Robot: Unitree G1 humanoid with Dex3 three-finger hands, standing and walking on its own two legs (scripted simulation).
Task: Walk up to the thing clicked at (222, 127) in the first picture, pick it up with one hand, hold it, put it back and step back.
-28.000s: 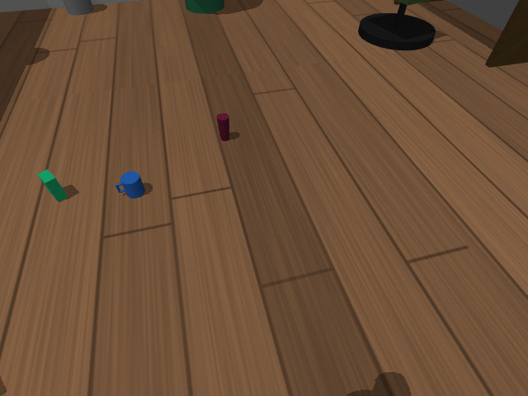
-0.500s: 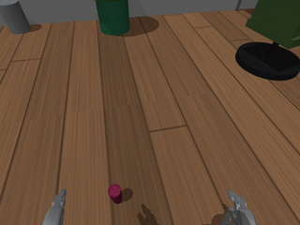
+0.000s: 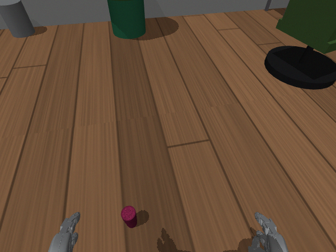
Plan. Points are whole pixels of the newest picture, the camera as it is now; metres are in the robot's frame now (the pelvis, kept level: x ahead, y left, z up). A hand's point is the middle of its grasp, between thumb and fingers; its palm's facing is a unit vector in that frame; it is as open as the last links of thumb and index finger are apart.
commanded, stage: stand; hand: left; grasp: from the side
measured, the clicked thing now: (130, 218) +0.42 +0.19 -0.64
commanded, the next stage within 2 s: none
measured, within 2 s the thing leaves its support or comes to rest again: neither
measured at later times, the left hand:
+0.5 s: hand out of the picture +0.08 +0.25 -0.11, palm faces -0.01 -0.94 -0.35, open 7.5 cm
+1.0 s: hand out of the picture +0.04 +0.26 -0.10, palm faces +0.01 -0.94 -0.35, open 7.4 cm
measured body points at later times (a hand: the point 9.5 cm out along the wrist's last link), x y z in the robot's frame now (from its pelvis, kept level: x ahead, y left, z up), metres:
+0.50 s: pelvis +0.00 +0.01 +0.04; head +0.02 +0.01 +0.48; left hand +0.08 +0.30 -0.09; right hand +0.09 -0.29 -0.09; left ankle +0.00 +0.13 -0.69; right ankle +0.00 -0.13 -0.69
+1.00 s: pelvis -0.01 +0.01 +0.06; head -0.01 +0.00 +0.51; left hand +0.04 +0.30 -0.08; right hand +0.06 -0.28 -0.09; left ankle +0.00 +0.13 -0.69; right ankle +0.00 -0.13 -0.69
